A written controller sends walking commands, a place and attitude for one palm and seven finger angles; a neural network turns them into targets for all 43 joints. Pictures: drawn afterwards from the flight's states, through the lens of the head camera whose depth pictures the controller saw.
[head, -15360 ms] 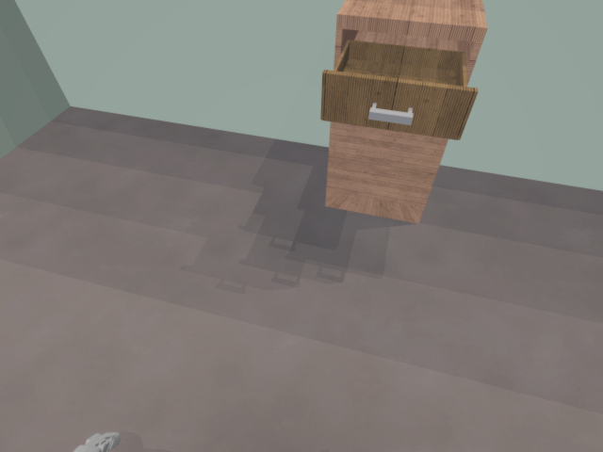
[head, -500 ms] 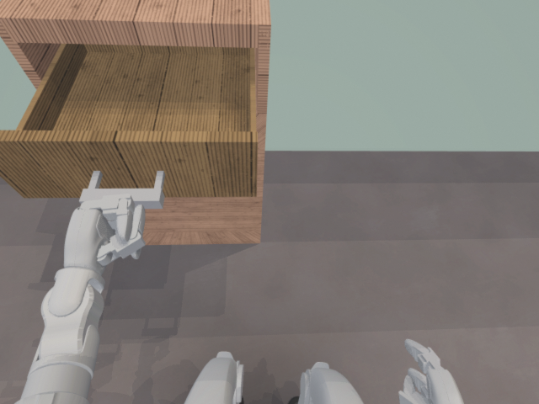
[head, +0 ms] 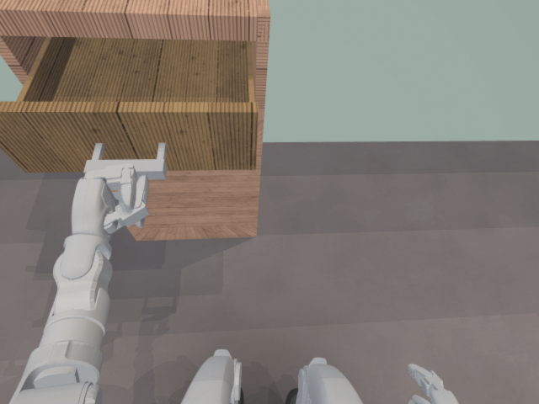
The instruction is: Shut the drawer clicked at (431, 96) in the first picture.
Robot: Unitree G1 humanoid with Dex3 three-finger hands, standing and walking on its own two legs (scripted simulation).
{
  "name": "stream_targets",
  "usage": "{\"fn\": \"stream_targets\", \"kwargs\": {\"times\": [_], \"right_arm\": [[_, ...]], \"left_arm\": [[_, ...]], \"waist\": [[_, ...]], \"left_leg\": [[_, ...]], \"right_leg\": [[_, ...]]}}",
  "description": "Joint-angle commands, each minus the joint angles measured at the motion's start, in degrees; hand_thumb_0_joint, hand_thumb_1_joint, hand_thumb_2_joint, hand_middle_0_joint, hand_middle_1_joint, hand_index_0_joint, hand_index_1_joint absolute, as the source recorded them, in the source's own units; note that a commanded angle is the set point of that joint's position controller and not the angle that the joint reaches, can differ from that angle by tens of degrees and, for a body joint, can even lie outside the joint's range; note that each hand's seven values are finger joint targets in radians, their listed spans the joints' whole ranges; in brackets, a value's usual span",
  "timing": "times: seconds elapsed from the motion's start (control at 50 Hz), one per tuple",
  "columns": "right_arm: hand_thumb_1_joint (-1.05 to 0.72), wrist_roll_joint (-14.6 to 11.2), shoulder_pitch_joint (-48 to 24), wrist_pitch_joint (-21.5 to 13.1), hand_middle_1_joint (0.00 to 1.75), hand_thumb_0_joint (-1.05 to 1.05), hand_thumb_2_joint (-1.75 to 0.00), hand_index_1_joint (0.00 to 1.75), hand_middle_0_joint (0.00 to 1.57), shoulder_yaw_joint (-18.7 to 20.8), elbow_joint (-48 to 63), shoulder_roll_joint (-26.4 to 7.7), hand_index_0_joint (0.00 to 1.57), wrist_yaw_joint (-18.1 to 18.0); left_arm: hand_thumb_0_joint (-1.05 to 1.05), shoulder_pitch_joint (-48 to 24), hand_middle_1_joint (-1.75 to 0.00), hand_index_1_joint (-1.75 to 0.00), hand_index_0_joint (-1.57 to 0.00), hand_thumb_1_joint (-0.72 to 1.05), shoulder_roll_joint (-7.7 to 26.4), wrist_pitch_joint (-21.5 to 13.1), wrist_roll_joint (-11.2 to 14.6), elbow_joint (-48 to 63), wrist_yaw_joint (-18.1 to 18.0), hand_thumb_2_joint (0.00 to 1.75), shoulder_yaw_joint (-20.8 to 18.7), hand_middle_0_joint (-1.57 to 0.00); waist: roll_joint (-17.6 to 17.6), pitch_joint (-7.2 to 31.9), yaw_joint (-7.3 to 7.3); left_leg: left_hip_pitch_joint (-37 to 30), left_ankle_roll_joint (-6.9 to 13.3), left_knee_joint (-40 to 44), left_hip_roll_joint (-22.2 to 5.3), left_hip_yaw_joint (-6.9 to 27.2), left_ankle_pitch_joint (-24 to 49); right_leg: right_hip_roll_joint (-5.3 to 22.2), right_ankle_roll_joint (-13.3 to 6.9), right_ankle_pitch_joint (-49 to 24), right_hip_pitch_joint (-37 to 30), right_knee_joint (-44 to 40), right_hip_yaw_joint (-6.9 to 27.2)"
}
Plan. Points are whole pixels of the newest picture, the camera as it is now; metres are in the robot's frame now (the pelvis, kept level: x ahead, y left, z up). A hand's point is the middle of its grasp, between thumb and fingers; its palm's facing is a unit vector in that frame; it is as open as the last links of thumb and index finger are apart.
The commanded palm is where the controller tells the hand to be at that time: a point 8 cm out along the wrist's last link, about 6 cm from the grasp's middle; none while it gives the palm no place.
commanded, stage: push the drawer shut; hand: left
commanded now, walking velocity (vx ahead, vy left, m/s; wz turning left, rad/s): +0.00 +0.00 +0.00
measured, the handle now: (129, 159) +0.46 +0.24 +0.04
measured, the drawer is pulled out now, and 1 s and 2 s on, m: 0.16 0.03 0.00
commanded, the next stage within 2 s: pull the fist back off the drawer in 1.78 s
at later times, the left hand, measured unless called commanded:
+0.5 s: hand (152, 166) +0.45 +0.20 +0.04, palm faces +0.08 -1.00 -0.04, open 2.9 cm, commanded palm +0.45 +0.24 +0.05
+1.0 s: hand (157, 135) +0.51 +0.20 +0.04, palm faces +0.09 -1.00 -0.04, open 3.0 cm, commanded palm +0.51 +0.24 +0.05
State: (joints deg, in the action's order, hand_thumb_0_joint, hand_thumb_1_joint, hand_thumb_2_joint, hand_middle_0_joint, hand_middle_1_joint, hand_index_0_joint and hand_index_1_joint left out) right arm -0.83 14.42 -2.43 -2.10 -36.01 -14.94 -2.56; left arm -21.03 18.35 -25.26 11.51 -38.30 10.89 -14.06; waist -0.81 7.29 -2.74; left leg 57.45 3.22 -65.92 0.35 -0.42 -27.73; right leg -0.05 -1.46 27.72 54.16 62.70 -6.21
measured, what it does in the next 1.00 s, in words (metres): stands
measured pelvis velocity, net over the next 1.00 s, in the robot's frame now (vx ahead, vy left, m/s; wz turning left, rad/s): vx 0.00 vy -0.01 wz -0.03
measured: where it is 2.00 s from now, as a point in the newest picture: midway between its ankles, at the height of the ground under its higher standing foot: outside the picture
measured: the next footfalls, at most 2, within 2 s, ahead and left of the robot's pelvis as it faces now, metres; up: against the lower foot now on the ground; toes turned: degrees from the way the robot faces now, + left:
none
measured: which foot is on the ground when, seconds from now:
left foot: down 0.00-1.00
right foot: down 0.00-1.00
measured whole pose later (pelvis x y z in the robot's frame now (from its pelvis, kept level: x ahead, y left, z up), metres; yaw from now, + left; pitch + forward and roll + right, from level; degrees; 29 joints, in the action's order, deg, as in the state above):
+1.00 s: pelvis +0.00 -0.01 -0.01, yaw -2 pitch +25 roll -4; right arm 0.7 19.2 2.6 -3.5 -37.0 -16.1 -0.9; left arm -49.9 32.5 -25.7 5.2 -67.9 12.5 -24.2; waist -1.4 7.1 -9.8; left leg 66.2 2.0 -69.6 -1.9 0.9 -28.5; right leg -2.3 -2.9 27.6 62.6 65.0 -7.3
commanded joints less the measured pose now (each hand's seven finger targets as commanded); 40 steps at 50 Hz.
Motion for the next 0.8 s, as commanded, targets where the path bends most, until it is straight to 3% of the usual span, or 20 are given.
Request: {"fn": "stream_targets", "kwargs": {"times": [0.0,0.04,0.08,0.1,0.12,0.2,0.26,0.3,0.36,0.38,0.42,0.46,0.58,0.6,0.62,0.7,0.78], "right_arm": [[-0.9,-0.03,3.56,-1.61,0.3,0.0,-0.9,0.3,0.2,3.86,5.01,-9.72,0.2,-0.83],[-0.9,0.1,4.13,-1.12,0.3,0.0,-0.9,0.3,0.2,3.8,4.65,-10.01,0.2,-0.86],[-0.9,0.15,4.05,-0.94,0.3,0.0,-0.9,0.3,0.2,3.73,4.46,-9.68,0.2,-0.7],[-0.9,0.2,4.43,-0.72,0.3,0.0,-0.9,0.3,0.2,3.78,4.31,-9.88,0.2,-0.67],[-0.9,0.39,4.68,-0.59,0.3,0.0,-0.9,0.3,0.2,3.79,4.48,-10.03,0.2,-0.66],[-0.9,0.4,5.11,0.18,0.3,0.0,-0.9,0.3,0.2,3.68,3.72,-9.75,0.2,-0.34],[-0.9,0.48,5.82,0.7,0.3,0.0,-0.9,0.3,0.2,3.5,3.57,-9.87,0.2,-0.23],[-0.9,0.5,6.1,0.99,0.3,0.0,-0.9,0.3,0.2,3.39,3.3,-9.8,0.2,-0.35],[-0.9,0.66,6.92,1.44,0.3,0.0,-0.9,0.3,0.2,3.34,3.31,-10.01,0.2,-0.29],[-0.9,0.63,7.05,1.52,0.3,0.0,-0.9,0.3,0.2,3.31,3.39,-9.85,0.2,-0.23],[-0.9,0.8,7.8,1.85,0.3,0.0,-0.9,0.3,0.2,3.28,3.17,-10.33,0.2,-0.25],[-0.9,0.73,8.25,2.11,0.3,0.0,-0.9,0.3,0.2,3.32,2.85,-10.1,0.2,-0.11],[-0.9,0.9,9.91,2.77,0.3,0.0,-0.9,0.3,0.2,3.23,2.25,-10.77,0.2,0.09],[-0.9,0.85,9.96,2.83,0.3,0.0,-0.9,0.3,0.2,3.17,2.25,-10.63,0.2,0.14],[-0.9,1.04,10.58,2.85,0.3,0.0,-0.9,0.3,0.2,3.13,2.04,-10.86,0.2,0.16],[-0.9,1.22,11.45,3.31,0.3,0.0,-0.9,0.3,0.2,3.23,1.97,-11.05,0.2,0.36],[-0.9,1.32,12.04,3.82,0.3,0.0,-0.9,0.3,0.2,2.92,1.7,-11.28,0.2,0.62]], "left_arm": [[0.0,-29.55,-1.6,-1.6,-1.4,0.9,9.86,-3.98,0.46,10.68,-2.26,0.9,-1.59,-1.4],[0.0,-30.02,-1.6,-1.6,-1.4,0.9,11.79,-4.05,0.09,7.95,-2.61,0.9,-3.47,-1.4],[0.0,-33.61,-1.6,-1.6,-1.4,0.9,10.2,-4.61,-0.04,7.61,-2.41,0.9,-1.64,-1.4],[0.0,-33.33,-1.6,-1.6,-1.4,0.9,11.85,-4.76,-0.27,6.72,-2.54,0.9,-3.06,-1.4],[0.0,-33.84,-1.6,-1.6,-1.4,0.9,12.93,-5.1,-0.45,6.83,-2.65,0.9,-3.72,-1.4],[0.0,-37.71,-1.6,-1.6,-1.4,0.9,11.81,-5.45,-0.91,2.91,-2.84,0.9,-2.67,-1.4],[0.0,-38.82,-1.6,-1.6,-1.4,0.9,14.79,-5.8,-1.14,-0.96,-2.51,0.9,-5.11,-1.4],[0.0,-41.6,-1.6,-1.6,-1.4,0.9,15.86,-6.17,-1.26,-2.01,-2.01,0.9,-5.54,-1.4],[0.0,-42.64,-1.6,-1.6,-1.4,0.9,18.6,-6.46,-1.42,-3.23,-1.28,0.9,-7.53,-1.4],[0.0,-43.37,-1.6,-1.6,-1.4,0.9,17.54,-6.41,-1.16,-3.4,-0.97,0.9,-6.67,-1.4],[0.0,-44.25,-1.6,-1.6,-1.4,0.9,20.59,-6.34,-1.44,-5.07,-0.79,0.9,-8.74,-1.4],[0.0,-46.26,-1.6,-1.6,-1.4,0.9,18.93,-6.24,-1.67,-5.9,-0.45,0.9,-7.19,-1.4],[0.0,-50.64,-1.6,-1.6,-1.4,0.9,22.2,-5.84,-2.54,-8.81,-0.46,0.9,-8.44,-1.4],[0.0,-51.16,-1.6,-1.6,-1.4,0.9,21.42,-5.62,-2.83,-9.56,-0.32,0.9,-7.46,-1.4],[0.0,-51.98,-1.6,-1.6,-1.4,0.9,22.15,-5.55,-2.72,-10.19,-0.44,0.9,-8.18,-1.4],[0.0,-53.3,-1.6,-1.6,-1.4,0.9,24.98,-5.61,-3.35,-9.75,-0.3,0.9,-9.84,-1.4],[0.0,-55.01,-1.6,-1.6,-1.4,0.9,25.72,-4.91,-3.76,-12.91,-0.3,0.9,-9.83,-1.4]], "waist": [[-5.51,21.76,-3.78],[-3.99,21.91,-3.76],[-5.23,22.14,-4.31],[-4.55,22.83,-3.85],[-6.22,23.75,-3.63],[-4.8,22.37,-4.89],[-3.22,22.28,-4.81],[-3.73,22.44,-5.37],[-5.52,24.93,-4.86],[-5.91,24.95,-5.38],[-5.26,24.83,-5.35],[-5.86,24.63,-6.1],[-5.86,25.04,-7.48],[-6.84,24.35,-7.81],[-5.74,24.47,-8.2],[-8.21,28.21,-7.69],[-7.69,25.36,-9.02]], "left_leg": [[-21.07,-2.84,11.31,-1.71,7.0,8.11],[-20.49,-2.65,10.98,-1.74,6.98,8.82],[-20.59,-2.61,10.63,-1.55,6.69,8.55],[-20.53,-2.63,10.58,-1.63,6.76,9.06],[-21.2,-2.66,10.34,-1.56,6.74,10.67],[-20.04,-2.44,10.04,-1.61,6.48,9.27],[-16.93,-1.91,9.32,-1.32,5.66,8.93],[-15.91,-1.63,8.7,-1.27,5.09,8.79],[-16.71,-1.64,8.2,-1.32,5.07,10.49],[-16.68,-1.5,7.96,-1.27,4.75,10.78],[-14.95,-1.4,7.48,-1.37,4.91,10.7],[-15.67,-1.42,7.38,-1.49,4.83,11.56],[-13.55,-0.99,6.42,-1.54,4.68,9.76],[-13.3,-1.02,6.38,-1.55,4.57,9.26],[-12.78,-0.78,6.04,-1.57,4.76,9.58],[-14.51,-0.94,5.45,-1.72,4.55,12.85],[-12.13,-0.76,5.09,-1.87,4.53,11.3]], "right_leg": [[-0.94,-0.34,-6.38,-2.27,-7.7,3.34],[-1.07,-0.32,-6.7,-2.45,-7.72,3.4],[-1.01,-0.28,-6.62,-2.26,-7.84,3.66],[-1.06,-0.4,-6.89,-2.89,-7.7,3.62],[-1.11,-0.58,-7.63,-2.83,-7.4,3.61],[-1.19,-0.29,-7.01,-2.18,-7.88,3.76],[-1.31,-0.15,-6.92,-4.15,-8.12,4.48],[-1.29,-0.02,-7.13,-4.55,-8.28,5.0],[-1.49,-0.15,-8.08,-4.93,-7.77,5.23],[-1.48,-0.02,-8.39,-4.98,-8.11,5.38],[-1.65,-0.14,-8.38,-5.4,-7.68,5.43],[-1.64,0.0,-9.05,-4.66,-7.73,5.36],[-1.93,0.18,-7.73,-4.0,-7.97,6.01],[-1.94,0.16,-7.27,-3.37,-8.11,6.08],[-2.04,0.17,-7.61,-3.59,-7.98,6.05],[-2.11,0.12,-9.93,-4.66,-7.68,6.24],[-2.27,0.31,-8.73,-3.52,-8.05,6.38]]}}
